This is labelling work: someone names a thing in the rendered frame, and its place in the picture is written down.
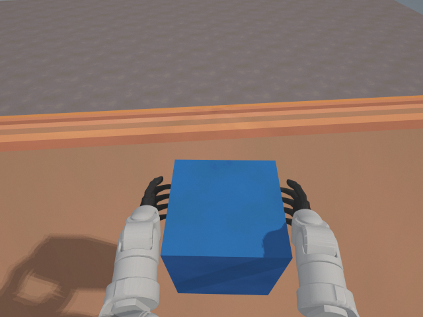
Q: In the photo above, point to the robot right hand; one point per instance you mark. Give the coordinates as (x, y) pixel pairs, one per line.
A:
(299, 196)

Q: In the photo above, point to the carton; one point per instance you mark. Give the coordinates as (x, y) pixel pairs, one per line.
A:
(225, 229)

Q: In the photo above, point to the robot right forearm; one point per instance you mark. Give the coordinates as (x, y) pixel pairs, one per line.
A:
(322, 288)

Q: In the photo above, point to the robot left hand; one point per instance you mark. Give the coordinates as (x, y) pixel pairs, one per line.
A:
(150, 197)

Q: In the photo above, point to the robot left forearm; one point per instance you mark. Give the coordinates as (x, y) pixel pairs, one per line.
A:
(134, 287)

